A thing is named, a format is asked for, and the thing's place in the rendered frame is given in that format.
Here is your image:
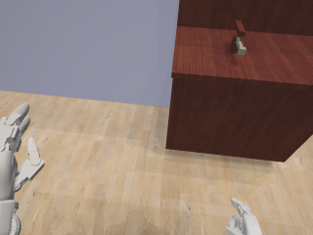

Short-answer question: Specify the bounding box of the right robot hand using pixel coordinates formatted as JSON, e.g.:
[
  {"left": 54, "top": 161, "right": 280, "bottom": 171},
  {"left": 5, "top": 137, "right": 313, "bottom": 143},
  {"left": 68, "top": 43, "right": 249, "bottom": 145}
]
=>
[{"left": 226, "top": 198, "right": 264, "bottom": 235}]

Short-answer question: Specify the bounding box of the robot left forearm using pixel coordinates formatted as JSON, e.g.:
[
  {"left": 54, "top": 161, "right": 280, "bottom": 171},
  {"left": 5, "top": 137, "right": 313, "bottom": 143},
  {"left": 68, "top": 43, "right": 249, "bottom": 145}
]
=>
[{"left": 0, "top": 200, "right": 22, "bottom": 235}]

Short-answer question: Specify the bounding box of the left robot hand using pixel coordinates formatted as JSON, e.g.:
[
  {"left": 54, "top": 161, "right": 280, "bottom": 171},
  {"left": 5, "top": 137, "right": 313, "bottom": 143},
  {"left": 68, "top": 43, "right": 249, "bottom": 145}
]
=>
[{"left": 0, "top": 102, "right": 45, "bottom": 201}]

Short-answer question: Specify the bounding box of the tap lever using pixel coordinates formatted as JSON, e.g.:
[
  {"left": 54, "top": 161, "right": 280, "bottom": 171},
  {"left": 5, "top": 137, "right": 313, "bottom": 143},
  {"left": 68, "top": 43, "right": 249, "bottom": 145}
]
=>
[{"left": 236, "top": 37, "right": 246, "bottom": 56}]

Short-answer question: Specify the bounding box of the counter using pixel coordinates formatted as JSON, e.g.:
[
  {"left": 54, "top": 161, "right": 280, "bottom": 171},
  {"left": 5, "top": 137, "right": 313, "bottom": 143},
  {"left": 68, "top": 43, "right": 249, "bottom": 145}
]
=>
[{"left": 165, "top": 0, "right": 313, "bottom": 163}]

